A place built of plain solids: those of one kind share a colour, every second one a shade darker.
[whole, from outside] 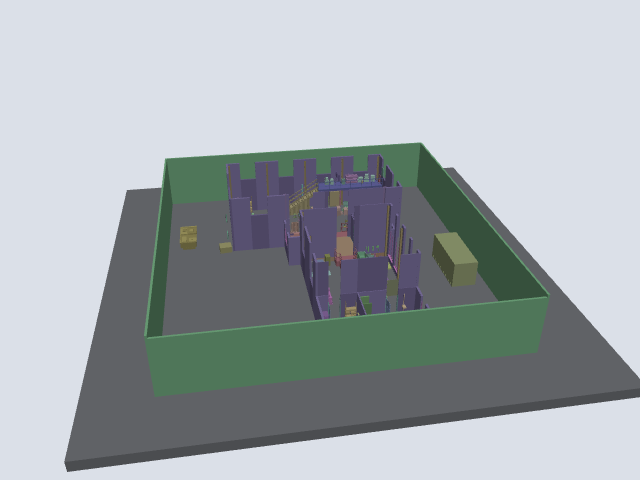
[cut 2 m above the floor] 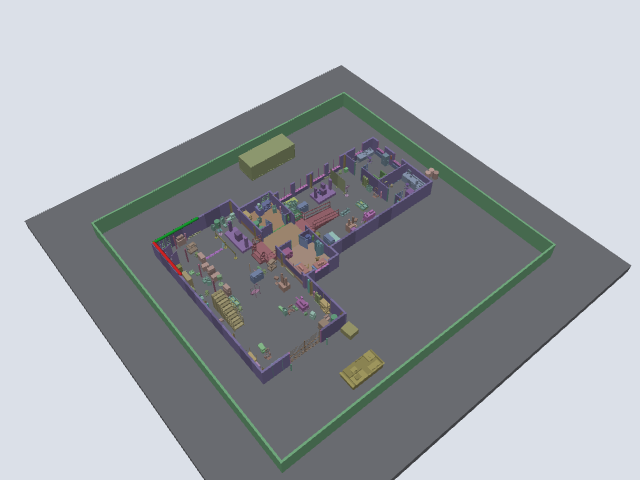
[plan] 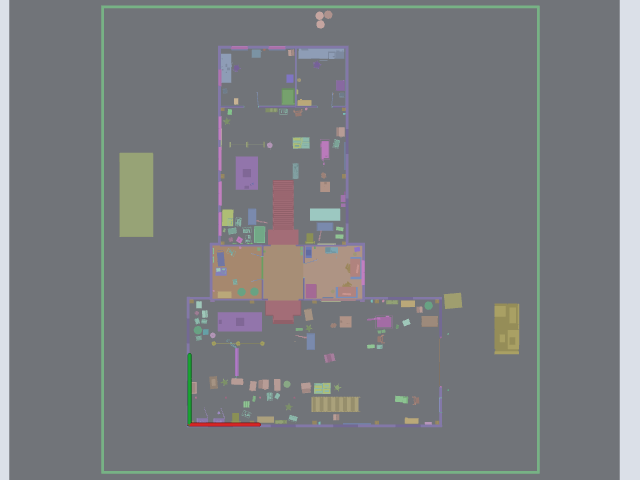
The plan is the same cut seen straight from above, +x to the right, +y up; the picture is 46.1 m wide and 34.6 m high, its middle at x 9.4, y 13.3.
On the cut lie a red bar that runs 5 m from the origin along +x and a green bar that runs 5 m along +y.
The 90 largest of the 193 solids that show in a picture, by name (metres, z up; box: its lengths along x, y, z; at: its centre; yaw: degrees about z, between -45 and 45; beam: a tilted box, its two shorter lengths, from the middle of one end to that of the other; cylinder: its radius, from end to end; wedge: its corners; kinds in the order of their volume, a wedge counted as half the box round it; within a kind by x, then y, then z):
{
 "yard_bound_1": {"box": [0.2, 33.76, 6.03], "at": [-6.26, 13.32, 2.96]},
 "yard_bound_2": {"box": [31.6, 0.2, 6.03], "at": [9.44, -3.46, 2.96]},
 "yard_bound_3": {"box": [31.6, 0.2, 5.72], "at": [9.44, 30.1, 2.81]},
 "yard_bound_4": {"box": [0.2, 33.76, 6.03], "at": [25.14, 13.32, 2.96]},
 "wall_1": {"box": [0.2, 1.56, 6.25], "at": [-0.1, 0.57, 3.08]},
 "wall_2": {"box": [0.2, 1.81, 4.17], "at": [-0.1, 2.25, 2.04]},
 "wall_3": {"box": [0.2, 2.71, 6.25], "at": [-0.1, 4.5, 3.08]},
 "wall_4": {"box": [0.2, 1.81, 4.17], "at": [-0.1, 6.75, 2.04]},
 "wall_5": {"box": [0.2, 1.56, 6.25], "at": [-0.1, 8.43, 3.08]},
 "wall_6": {"box": [1.56, 0.2, 6.25], "at": [0.57, -0.1, 3.08]},
 "wall_7": {"box": [1.85, 0.2, 6.25], "at": [0.72, 9.1, 3.08]},
 "wall_8": {"box": [0.2, 4.1, 3.36], "at": [1.55, 11.05, 1.63]},
 "wall_9": {"box": [0.8, 0.2, 3.36], "at": [1.85, 13.0, 1.63]},
 "wall_10": {"box": [0.2, 0.71, 6.35], "at": [2.15, 13.25, 3.12]},
 "wall_11": {"box": [0.2, 0.51, 6.35], "at": [2.15, 15.55, 3.12]},
 "wall_12": {"box": [0.2, 0.81, 6.35], "at": [2.15, 17.9, 3.12]},
 "wall_13": {"box": [0.2, 0.51, 6.35], "at": [2.15, 20.25, 3.12]},
 "wall_14": {"box": [0.2, 0.71, 6.35], "at": [2.15, 22.55, 3.12]},
 "wall_15": {"box": [0.2, 1.51, 2.85], "at": [2.15, 23.65, 1.38]},
 "wall_16": {"box": [0.2, 1.71, 2.85], "at": [2.15, 26.45, 1.38]},
 "wall_17": {"box": [1.81, 0.2, 4.17], "at": [2.25, -0.1, 2.04]},
 "wall_18": {"box": [0.96, 0.2, 2.85], "at": [2.52, 27.2, 1.38]},
 "wall_19": {"box": [1.66, 0.06, 6.35], "at": [3.08, 22.87, 3.12]},
 "wall_20": {"box": [3.72, 0.06, 6.25], "at": [3.45, 8.97, 3.08]},
 "wall_21": {"box": [3.6, 0.06, 3.36], "at": [3.45, 9.03, 1.63]},
 "wall_22": {"box": [3.06, 0.06, 3.36], "at": [3.72, 12.87, 1.63]},
 "wall_23": {"box": [3.06, 0.06, 6.35], "at": [3.78, 12.93, 3.12]},
 "wall_24": {"box": [2.71, 0.2, 6.25], "at": [4.5, -0.1, 3.08]},
 "wall_25": {"box": [1.51, 0.2, 2.85], "at": [4.95, 27.2, 1.38]},
 "wall_26": {"box": [2.65, 0.06, 2.85], "at": [6.32, 22.93, 1.38]},
 "wall_27": {"box": [2.71, 0.06, 6.35], "at": [6.35, 22.87, 3.12]},
 "wall_28": {"box": [1.81, 0.2, 4.17], "at": [6.75, -0.1, 2.04]},
 "wall_29": {"box": [0.06, 4.2, 2.85], "at": [7.62, 25.0, 1.38]},
 "wall_30": {"box": [0.06, 4.2, 2.85], "at": [7.68, 25.0, 1.38]},
 "wall_31": {"box": [1.61, 0.06, 6.35], "at": [8.4, 22.87, 3.12]},
 "wall_32": {"box": [1.27, 0.06, 6.25], "at": [8.82, 8.97, 3.08]},
 "wall_33": {"box": [2.71, 0.2, 6.25], "at": [9.0, -0.1, 3.08]},
 "wall_34": {"box": [3.8, 0.2, 2.85], "at": [9.55, 27.2, 1.38]},
 "wall_35": {"box": [3.06, 0.06, 6.35], "at": [9.72, 12.93, 3.12]},
 "wall_36": {"box": [3.06, 0.06, 3.36], "at": [9.78, 12.87, 1.63]},
 "wall_37": {"box": [0.95, 0.06, 6.35], "at": [10.77, 22.87, 3.12]},
 "wall_38": {"box": [1.81, 0.2, 4.17], "at": [11.25, -0.1, 2.04]},
 "wall_39": {"box": [0.2, 1.61, 6.35], "at": [11.35, 13.7, 3.12]},
 "wall_40": {"box": [0.2, 1.81, 2.65], "at": [11.35, 15.4, 1.27]},
 "wall_41": {"box": [0.2, 3.21, 6.35], "at": [11.35, 17.9, 3.12]},
 "wall_42": {"box": [0.2, 1.81, 2.65], "at": [11.35, 20.4, 1.27]},
 "wall_43": {"box": [0.2, 1.61, 6.35], "at": [11.35, 22.1, 3.12]},
 "wall_44": {"box": [0.2, 4.4, 2.85], "at": [11.35, 25.1, 1.38]},
 "wall_45": {"box": [1.4, 0.2, 3.36], "at": [11.95, 13.0, 1.63]},
 "wall_46": {"box": [0.2, 1.06, 3.36], "at": [12.55, 9.53, 1.63]},
 "wall_47": {"box": [0.2, 1.81, 1.46], "at": [12.55, 10.95, 0.68]},
 "wall_48": {"box": [0.2, 1.26, 3.36], "at": [12.55, 12.47, 1.63]},
 "wall_49": {"box": [1.86, 0.2, 6.25], "at": [13.38, 9.1, 3.08]},
 "wall_50": {"box": [2.71, 0.2, 6.25], "at": [13.5, -0.1, 3.08]},
 "wall_51": {"box": [1.81, 0.2, 4.17], "at": [15.2, 9.1, 2.04]},
 "wall_52": {"box": [1.81, 0.2, 4.17], "at": [15.75, -0.1, 2.04]},
 "wall_53": {"box": [2.11, 0.2, 6.25], "at": [17.15, 9.1, 3.08]},
 "wall_54": {"box": [1.56, 0.2, 6.25], "at": [17.43, -0.1, 3.08]},
 "wall_55": {"box": [0.2, 2.91, 6.25], "at": [18.1, 1.25, 3.08]},
 "wall_56": {"box": [0.2, 2.91, 6.25], "at": [18.1, 7.75, 3.08]},
 "beyond_container_1": {"box": [2.32, 5.99, 2.59], "at": [-3.84, 16.56, 1.24], "yaw": 0.1},
 "beyond_container_2": {"box": [2.4, 6.06, 2.65], "at": [-3.84, 16.56, 1.27], "yaw": 0.1},
 "raised_floor_office_1": {"box": [4.33, 4.03, 0.56], "at": [10.35, 10.95, 0.23]},
 "raised_floor_stores_1": {"box": [3.73, 4.03, 0.56], "at": [3.45, 10.95, 0.23]},
 "raised_floor_corridor_1": {"box": [3.13, 4.03, 0.56], "at": [6.75, 10.95, 0.23]},
 "test_desk_1": {"box": [0.6, 1.2, 0.86], "at": [4.51, 14.97, 0.38]},
 "test_desk_2": {"box": [0.52, 1.08, 1.05], "at": [4.51, 14.97, 0.48]},
 "test_desk_3": {"box": [0.6, 1.2, 0.86], "at": [8.74, 5.97, 0.38]},
 "test_desk_4": {"box": [0.52, 1.08, 1.05], "at": [8.74, 5.97, 0.48]},
 "test_desk_5": {"box": [1.2, 0.6, 0.86], "at": [9.76, 14.27, 0.38]},
 "test_desk_6": {"box": [1.08, 0.52, 1.05], "at": [9.76, 14.27, 0.48]},
 "beyond_skip_1": {"box": [1.68, 3.41, 0.58], "at": [22.87, 6.89, 0.85]},
 "load_frame_1": {"box": [3.2, 1.4, 0.4], "at": [3.62, 7.4, 0.15]},
 "load_frame_2": {"box": [1.6, 2.4, 0.4], "at": [4.12, 18.12, 0.15]},
 "raised_floor_steel_grating_1": {"box": [7.7, 2.0, 0.2], "at": [3.85, 1.0, 2.88]},
 "door_landing_1": {"box": [2.6, 1.1, 0.56], "at": [6.75, 8.39, 0.23]},
 "door_landing_2": {"box": [2.2, 1.1, 0.56], "at": [6.75, 13.51, 0.23]},
 "lab_bench_1": {"box": [2.07, 0.7, 0.95], "at": [8.91, 26.74, 0.43]},
 "lab_bench_2": {"box": [3.28, 0.2, 0.95], "at": [9.51, 26.99, 0.43]},
 "tall_cupboard_1": {"box": [1.2, 0.45, 1.9], "at": [5.48, 0.35, 1.05]},
 "test_machine_1": {"box": [0.7, 0.75, 0.95], "at": [9.78, 17.12, 0.42]},
 "test_machine_2": {"box": [0.85, 0.8, 0.75], "at": [11.25, 7.4, 0.33]},
 "beyond_pallets_1": {"box": [1.25, 1.08, 0.67], "at": [18.99, 8.91, 0.33], "yaw": 5.1},
 "lab_fridge_1": {"box": [0.6, 0.7, 2.0], "at": [10.89, 24.43, 0.95]},
 "pallet_load_1": {"box": [1.11, 0.74, 0.77], "at": [17.31, 7.43, 0.53]},
 "plan_chest_small_1": {"box": [0.64, 0.92, 0.97], "at": [8.75, 9.62, 0.94]},
 "hydraulic_pack_1": {"box": [0.52, 1.22, 0.74], "at": [9.76, 19.82, 0.32]},
 "crate_1": {"box": [0.8, 0.6, 0.95], "at": [2.27, 11.03, 0.94], "yaw": -0.6},
 "pier_1": {"box": [0.34, 0.17, 6.25], "at": [12.45, 8.91, 3.08]},
 "spill_kit_1": {"box": [0.51, 0.62, 1.12], "at": [3.32, 0.52, 0.51]}
}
